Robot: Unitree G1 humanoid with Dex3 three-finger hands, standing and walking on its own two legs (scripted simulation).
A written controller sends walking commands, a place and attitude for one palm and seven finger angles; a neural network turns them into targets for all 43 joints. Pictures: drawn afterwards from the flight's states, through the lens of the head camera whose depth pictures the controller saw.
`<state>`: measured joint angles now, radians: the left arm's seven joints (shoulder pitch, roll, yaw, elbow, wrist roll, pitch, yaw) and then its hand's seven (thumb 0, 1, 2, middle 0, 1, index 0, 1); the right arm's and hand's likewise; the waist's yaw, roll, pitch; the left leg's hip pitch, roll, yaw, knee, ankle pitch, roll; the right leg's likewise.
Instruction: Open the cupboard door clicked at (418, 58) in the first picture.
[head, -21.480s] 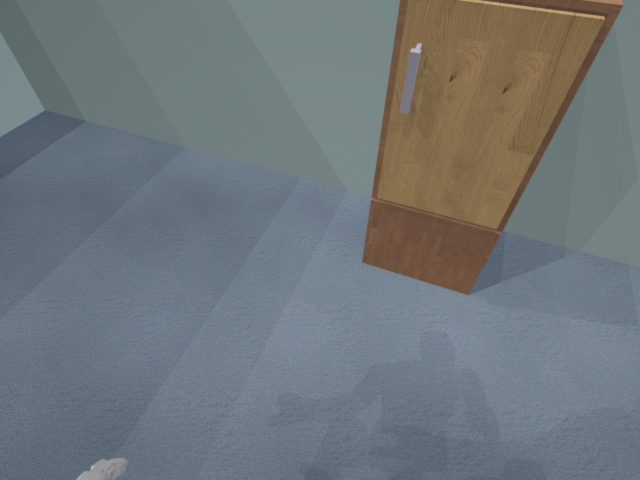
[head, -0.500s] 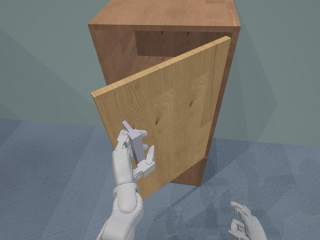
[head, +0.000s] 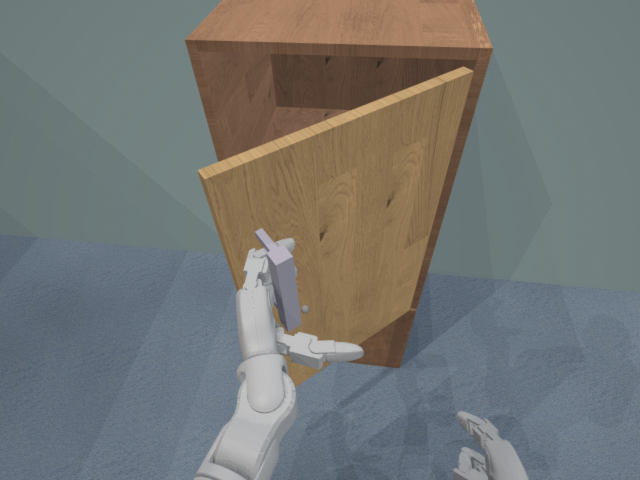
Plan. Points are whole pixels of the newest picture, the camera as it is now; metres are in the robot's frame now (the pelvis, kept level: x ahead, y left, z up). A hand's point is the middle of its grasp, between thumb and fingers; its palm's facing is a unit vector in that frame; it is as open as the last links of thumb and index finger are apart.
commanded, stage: open thumb and fingers to let go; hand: left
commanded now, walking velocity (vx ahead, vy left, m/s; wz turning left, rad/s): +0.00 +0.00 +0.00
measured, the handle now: (277, 281) +0.35 +0.07 +0.07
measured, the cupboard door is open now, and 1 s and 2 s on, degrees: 42 48 47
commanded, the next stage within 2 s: slide the hand sideways off the handle in 0.10 s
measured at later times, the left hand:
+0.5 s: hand (312, 353) +0.25 +0.02 +0.08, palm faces -0.22 -0.98 +0.01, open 16.3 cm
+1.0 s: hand (279, 368) +0.23 +0.06 +0.07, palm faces -0.19 -0.98 -0.01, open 16.0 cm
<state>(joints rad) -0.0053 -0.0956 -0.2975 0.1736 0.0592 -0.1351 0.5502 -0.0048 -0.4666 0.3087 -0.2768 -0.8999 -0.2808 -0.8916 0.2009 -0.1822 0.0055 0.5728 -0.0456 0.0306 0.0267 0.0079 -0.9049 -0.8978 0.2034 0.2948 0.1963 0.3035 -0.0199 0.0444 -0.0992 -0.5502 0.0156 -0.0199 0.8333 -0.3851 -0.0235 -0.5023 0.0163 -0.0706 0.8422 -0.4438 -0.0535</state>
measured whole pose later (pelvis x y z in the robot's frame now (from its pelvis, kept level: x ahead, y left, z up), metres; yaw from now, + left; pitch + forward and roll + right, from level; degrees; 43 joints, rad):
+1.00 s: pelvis +0.01 +0.00 -0.01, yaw -1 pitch +6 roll +1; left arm 0.35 0.09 -0.23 -0.16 -0.06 -0.21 -0.01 -0.01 -0.50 0.30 -0.23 -0.34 -0.23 -0.34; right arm 0.24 -0.21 0.03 0.44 0.00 -0.03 0.00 0.01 -0.90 -0.90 0.20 0.29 0.20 0.30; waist -0.02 0.04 -0.08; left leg -0.56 0.02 0.00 0.87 -0.42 -0.02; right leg -0.53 0.02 -0.05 0.89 -0.48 -0.05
